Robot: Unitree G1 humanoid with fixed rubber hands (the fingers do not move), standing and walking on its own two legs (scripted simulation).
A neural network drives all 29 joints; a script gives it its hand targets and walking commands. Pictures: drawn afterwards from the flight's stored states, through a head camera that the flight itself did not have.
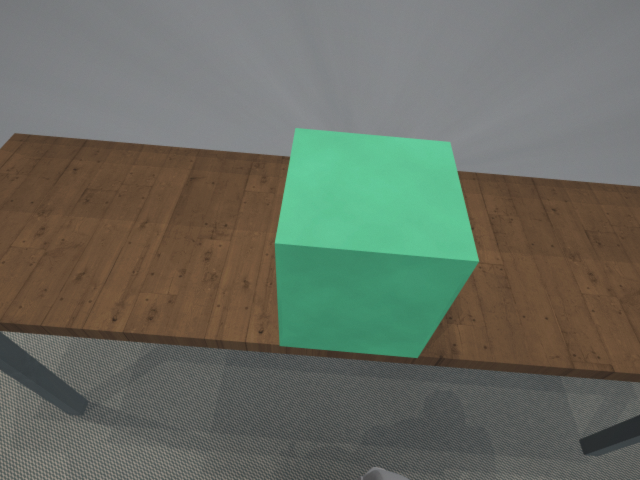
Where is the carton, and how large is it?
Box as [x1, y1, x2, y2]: [275, 128, 478, 357]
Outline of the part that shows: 295,128 275,239 280,345 417,357 478,262 450,143 444,141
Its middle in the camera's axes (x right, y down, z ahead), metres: +0.06 +0.02 +0.56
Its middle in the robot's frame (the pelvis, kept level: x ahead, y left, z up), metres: +0.42 -0.05 +0.03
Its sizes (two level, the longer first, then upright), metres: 0.210 0.200 0.250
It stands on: a table, 0.66 m high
